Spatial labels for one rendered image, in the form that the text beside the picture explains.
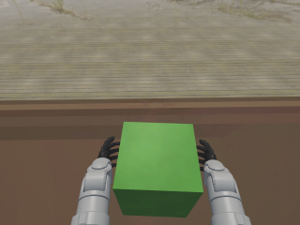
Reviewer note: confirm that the left robot forearm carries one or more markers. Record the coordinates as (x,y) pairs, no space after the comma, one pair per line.
(95,194)

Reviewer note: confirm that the right robot hand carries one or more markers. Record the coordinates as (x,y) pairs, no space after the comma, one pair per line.
(208,153)

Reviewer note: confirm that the right robot forearm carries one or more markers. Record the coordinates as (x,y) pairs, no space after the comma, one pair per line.
(223,194)

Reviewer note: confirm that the left robot hand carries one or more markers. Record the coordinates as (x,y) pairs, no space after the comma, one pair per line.
(105,151)

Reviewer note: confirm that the carton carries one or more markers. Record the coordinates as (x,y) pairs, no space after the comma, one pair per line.
(157,171)

